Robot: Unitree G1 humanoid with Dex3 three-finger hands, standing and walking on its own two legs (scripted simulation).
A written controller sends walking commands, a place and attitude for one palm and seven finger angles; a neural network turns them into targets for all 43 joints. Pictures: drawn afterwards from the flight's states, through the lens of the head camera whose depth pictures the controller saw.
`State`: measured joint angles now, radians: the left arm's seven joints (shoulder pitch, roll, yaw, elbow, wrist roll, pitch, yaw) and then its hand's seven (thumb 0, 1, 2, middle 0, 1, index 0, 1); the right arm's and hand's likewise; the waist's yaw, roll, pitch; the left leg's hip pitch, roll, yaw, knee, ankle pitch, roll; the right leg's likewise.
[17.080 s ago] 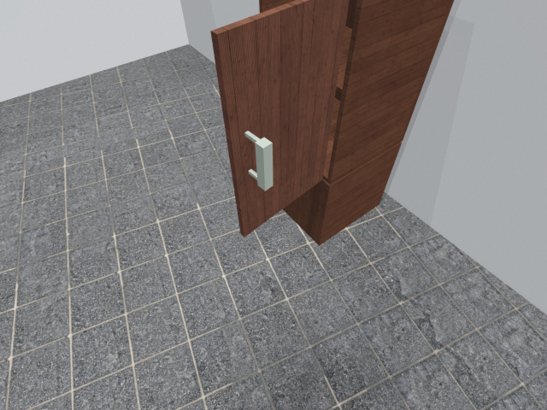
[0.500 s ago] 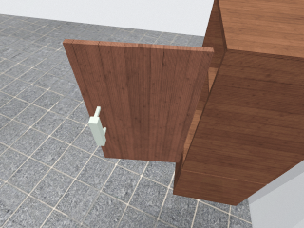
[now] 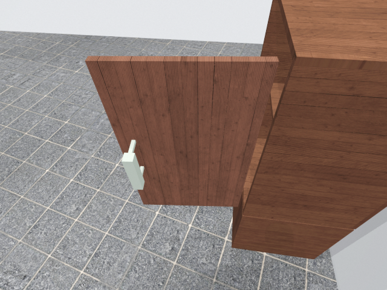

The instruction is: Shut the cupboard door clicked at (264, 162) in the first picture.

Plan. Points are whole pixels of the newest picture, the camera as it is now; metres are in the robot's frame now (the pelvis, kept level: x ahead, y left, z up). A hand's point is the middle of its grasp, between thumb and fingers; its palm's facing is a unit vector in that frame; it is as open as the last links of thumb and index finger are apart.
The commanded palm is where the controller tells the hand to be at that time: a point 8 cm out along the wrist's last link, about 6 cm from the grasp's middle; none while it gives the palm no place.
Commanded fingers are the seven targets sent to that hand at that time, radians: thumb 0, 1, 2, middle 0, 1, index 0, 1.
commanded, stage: look again from close up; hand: left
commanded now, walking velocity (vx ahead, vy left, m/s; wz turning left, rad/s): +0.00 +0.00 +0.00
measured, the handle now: (136, 165) +0.42 +0.19 -0.04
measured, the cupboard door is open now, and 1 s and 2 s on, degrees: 96 96 96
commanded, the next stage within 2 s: shuffle to correct the standing spot in 0.46 s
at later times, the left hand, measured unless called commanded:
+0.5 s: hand out of the picture +0.02 +0.17 -0.17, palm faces +0.00 -0.98 -0.22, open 7.3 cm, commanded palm none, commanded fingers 0.00 0.90 0.90 -0.20 -0.30 -0.20 -0.30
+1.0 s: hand out of the picture +0.02 +0.16 -0.17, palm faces -0.01 -0.97 -0.26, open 7.4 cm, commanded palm none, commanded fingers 0.00 0.90 0.90 -0.20 -0.30 -0.20 -0.30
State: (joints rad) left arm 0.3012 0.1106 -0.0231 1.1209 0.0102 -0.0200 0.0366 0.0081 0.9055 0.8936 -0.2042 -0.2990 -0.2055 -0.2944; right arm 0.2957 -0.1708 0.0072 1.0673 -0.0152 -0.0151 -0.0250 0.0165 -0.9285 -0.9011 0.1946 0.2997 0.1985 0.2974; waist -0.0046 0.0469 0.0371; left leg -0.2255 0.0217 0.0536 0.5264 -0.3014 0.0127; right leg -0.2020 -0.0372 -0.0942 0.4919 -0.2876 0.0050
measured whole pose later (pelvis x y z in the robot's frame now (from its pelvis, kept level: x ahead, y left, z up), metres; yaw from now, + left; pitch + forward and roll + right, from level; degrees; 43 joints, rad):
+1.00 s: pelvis -0.03 -0.03 -0.01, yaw -1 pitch -1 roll +1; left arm 0.22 0.17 0.01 1.01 0.02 0.03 0.03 0.01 0.91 0.89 -0.20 -0.30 -0.20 -0.29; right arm 0.19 -0.19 -0.03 1.01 -0.01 0.03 -0.03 0.01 -0.91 -0.90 0.19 0.30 0.20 0.30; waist 0.00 0.03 0.09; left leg -0.27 0.04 0.07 0.58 -0.30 -0.02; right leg -0.30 -0.03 -0.07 0.62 -0.32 -0.04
